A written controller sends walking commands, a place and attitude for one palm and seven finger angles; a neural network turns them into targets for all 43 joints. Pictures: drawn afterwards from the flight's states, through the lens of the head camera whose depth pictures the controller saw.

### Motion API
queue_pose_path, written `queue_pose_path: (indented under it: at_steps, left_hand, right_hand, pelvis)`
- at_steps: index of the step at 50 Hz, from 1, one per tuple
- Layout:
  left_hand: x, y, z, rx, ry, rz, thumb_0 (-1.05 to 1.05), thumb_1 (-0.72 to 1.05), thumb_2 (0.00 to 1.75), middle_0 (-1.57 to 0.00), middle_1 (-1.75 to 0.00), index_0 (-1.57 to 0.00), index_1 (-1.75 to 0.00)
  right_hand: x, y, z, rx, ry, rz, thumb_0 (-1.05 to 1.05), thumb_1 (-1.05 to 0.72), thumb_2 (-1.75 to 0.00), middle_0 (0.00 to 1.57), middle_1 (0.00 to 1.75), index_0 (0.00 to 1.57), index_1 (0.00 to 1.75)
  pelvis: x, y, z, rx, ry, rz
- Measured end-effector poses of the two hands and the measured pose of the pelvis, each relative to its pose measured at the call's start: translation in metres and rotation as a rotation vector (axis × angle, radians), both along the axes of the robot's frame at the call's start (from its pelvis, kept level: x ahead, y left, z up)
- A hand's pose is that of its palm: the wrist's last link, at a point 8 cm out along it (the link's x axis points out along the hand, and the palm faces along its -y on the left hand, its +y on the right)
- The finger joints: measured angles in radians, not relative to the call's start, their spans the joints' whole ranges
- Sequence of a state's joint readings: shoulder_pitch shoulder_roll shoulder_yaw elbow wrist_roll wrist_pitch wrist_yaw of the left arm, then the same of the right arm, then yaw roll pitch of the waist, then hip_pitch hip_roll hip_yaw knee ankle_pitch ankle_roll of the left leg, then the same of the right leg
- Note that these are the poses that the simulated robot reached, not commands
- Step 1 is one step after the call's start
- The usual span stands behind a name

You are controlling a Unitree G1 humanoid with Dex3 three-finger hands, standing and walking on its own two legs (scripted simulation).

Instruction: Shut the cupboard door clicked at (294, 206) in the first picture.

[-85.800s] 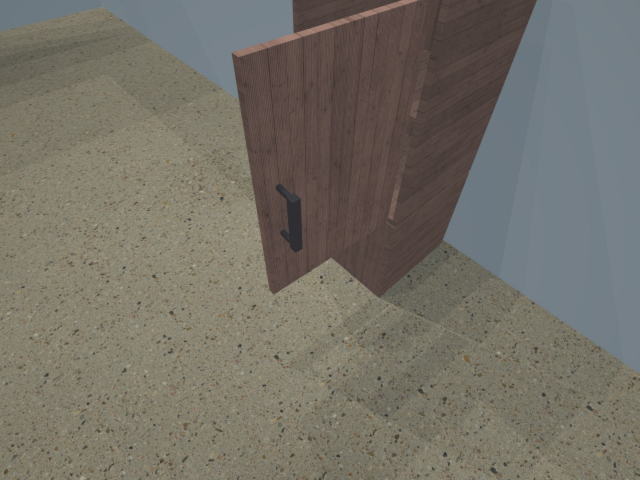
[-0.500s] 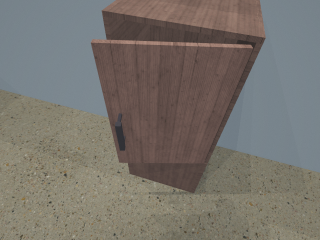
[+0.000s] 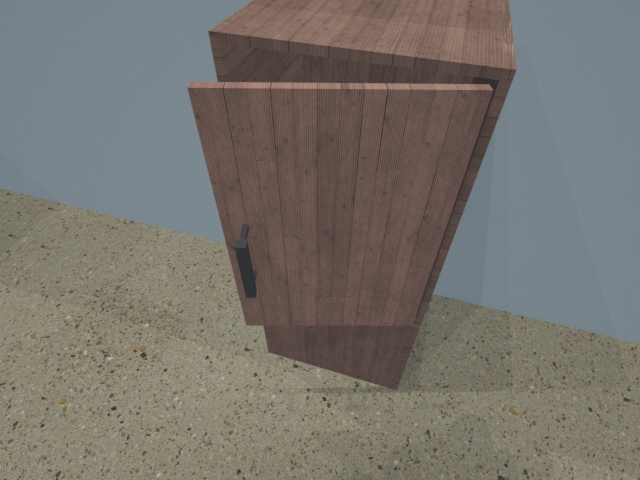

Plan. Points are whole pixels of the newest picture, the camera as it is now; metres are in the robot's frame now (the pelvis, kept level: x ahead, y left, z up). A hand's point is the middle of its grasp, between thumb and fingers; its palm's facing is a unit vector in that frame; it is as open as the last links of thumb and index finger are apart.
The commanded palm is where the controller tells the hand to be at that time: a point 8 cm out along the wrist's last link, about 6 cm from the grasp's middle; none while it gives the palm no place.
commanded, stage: shuffle to correct the standing spot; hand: left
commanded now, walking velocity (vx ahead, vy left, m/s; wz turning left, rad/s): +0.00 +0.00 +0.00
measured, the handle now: (248, 262) +0.50 +0.16 -0.08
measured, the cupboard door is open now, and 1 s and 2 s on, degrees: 17 17 17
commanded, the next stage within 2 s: come to a stop and stand still in 0.30 s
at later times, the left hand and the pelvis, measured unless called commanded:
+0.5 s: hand out of the picture +0.01 +0.13 -0.18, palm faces +0.05 -0.99 -0.15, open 7.3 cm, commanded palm none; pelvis +0.05 -0.03 -0.01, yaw +0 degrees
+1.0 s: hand out of the picture +0.07 +0.18 -0.17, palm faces +0.02 -0.97 -0.23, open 7.3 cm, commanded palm none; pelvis +0.02 +0.00 +0.00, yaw -1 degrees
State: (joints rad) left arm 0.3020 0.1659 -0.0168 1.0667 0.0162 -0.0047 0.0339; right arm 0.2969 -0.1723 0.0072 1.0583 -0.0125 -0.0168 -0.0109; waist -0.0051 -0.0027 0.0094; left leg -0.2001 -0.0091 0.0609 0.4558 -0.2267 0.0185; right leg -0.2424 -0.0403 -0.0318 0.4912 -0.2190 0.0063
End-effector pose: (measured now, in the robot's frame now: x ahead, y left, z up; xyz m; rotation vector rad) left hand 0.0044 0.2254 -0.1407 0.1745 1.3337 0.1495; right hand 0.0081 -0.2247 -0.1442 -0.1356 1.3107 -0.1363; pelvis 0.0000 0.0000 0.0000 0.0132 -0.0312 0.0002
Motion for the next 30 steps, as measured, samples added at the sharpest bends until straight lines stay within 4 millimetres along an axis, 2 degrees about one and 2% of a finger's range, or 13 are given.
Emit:
queue_pose_path:
  at_steps: [8,16,21,30]
  left_hand:
    - [-0.010,-0.014,-0.007,-0.038,0.038,0.012,0.00,0.91,0.90,-0.20,-0.30,-0.20,-0.30]
    - [-0.014,-0.026,-0.012,-0.058,0.097,0.033,0.00,0.91,0.90,-0.20,-0.30,-0.20,-0.30]
    - [-0.007,-0.035,-0.011,-0.057,0.121,0.050,0.00,0.91,0.90,-0.19,-0.30,-0.20,-0.30]
    - [0.020,-0.051,-0.016,-0.082,0.118,0.078,0.00,0.91,0.90,-0.19,-0.30,-0.20,-0.30]
  right_hand:
    - [-0.011,-0.002,0.002,-0.008,0.051,-0.005,0.00,-0.91,-0.90,0.20,0.30,0.20,0.30]
    - [-0.009,-0.004,-0.003,0.002,0.096,-0.034,0.00,-0.91,-0.90,0.20,0.30,0.20,0.30]
    - [0.006,-0.010,-0.006,0.007,0.104,-0.042,0.00,-0.91,-0.90,0.20,0.30,0.20,0.30]
    - [0.053,-0.017,-0.001,-0.037,0.089,-0.018,0.01,-0.93,-0.90,0.20,0.30,0.20,0.30]
  pelvis:
    - [0.003,-0.004,0.000,-0.004,0.005,0.001]
    - [0.022,-0.013,-0.004,-0.002,0.020,-0.003]
    - [0.040,-0.022,-0.006,-0.008,0.034,-0.003]
    - [0.064,-0.025,-0.005,-0.016,0.043,0.012]
